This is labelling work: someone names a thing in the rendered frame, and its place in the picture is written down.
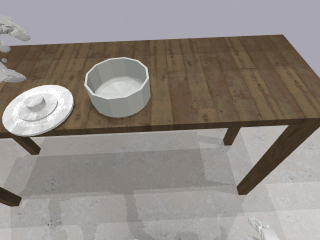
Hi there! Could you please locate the pot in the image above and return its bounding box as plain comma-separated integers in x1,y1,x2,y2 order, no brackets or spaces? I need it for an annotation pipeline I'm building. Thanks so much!
84,57,151,118

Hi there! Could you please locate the table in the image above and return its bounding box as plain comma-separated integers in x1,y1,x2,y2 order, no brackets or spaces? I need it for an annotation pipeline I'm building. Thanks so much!
0,34,320,207

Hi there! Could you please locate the robot right hand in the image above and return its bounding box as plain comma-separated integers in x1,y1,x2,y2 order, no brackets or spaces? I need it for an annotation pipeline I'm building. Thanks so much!
246,216,280,240

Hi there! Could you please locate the lid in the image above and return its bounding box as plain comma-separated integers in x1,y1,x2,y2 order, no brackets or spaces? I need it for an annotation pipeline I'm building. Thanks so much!
2,85,74,137

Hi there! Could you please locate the robot left hand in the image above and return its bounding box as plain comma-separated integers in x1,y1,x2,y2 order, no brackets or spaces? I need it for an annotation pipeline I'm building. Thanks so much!
0,15,31,83

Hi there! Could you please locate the knob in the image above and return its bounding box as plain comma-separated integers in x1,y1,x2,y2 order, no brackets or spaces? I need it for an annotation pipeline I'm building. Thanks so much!
24,94,46,111

